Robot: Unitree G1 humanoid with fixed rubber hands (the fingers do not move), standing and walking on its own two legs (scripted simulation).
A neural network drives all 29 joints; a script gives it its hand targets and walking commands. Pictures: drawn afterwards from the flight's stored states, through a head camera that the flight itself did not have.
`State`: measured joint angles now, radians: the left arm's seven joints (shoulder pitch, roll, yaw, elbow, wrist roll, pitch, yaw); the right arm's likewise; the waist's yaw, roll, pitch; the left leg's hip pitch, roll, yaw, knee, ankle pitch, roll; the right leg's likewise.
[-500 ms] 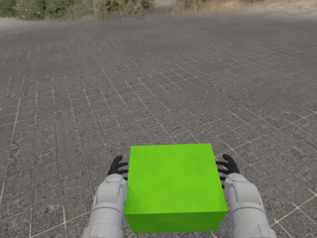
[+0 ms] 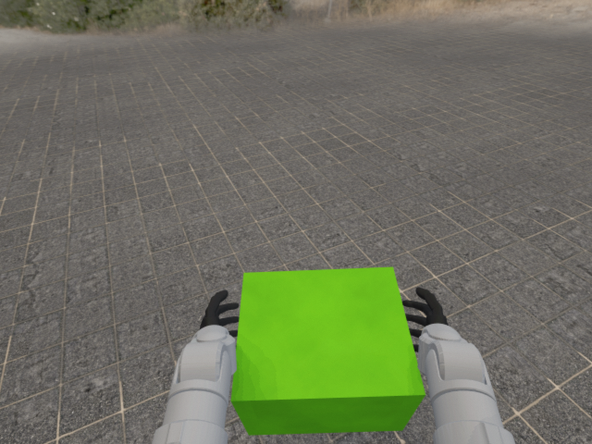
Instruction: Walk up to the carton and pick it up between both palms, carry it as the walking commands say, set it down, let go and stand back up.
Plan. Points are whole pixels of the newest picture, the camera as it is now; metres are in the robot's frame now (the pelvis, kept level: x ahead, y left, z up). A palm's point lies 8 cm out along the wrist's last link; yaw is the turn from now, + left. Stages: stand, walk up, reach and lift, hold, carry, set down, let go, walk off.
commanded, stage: hold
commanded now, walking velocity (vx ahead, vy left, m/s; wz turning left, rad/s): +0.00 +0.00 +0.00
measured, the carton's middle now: (321, 350) +0.29 +0.00 -0.04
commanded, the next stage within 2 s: carry in 0.16 s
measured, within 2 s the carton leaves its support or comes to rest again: neither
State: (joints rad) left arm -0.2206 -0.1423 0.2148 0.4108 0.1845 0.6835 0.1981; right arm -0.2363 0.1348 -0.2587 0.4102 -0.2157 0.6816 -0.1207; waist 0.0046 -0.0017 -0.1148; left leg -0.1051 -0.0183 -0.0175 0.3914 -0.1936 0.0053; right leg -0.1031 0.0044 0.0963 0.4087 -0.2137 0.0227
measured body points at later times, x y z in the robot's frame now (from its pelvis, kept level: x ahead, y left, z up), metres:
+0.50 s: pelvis -0.09 +0.00 -0.05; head -0.06 +0.01 +0.40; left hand +0.18 +0.21 -0.01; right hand +0.24 -0.10 +0.00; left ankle +0.00 +0.11 -0.74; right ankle -0.01 -0.13 -0.73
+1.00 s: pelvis -0.28 -0.06 -0.04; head -0.28 -0.02 +0.41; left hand -0.18 +0.26 +0.01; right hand +0.05 +0.04 +0.03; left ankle -0.24 +0.10 -0.74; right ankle -0.13 -0.15 -0.69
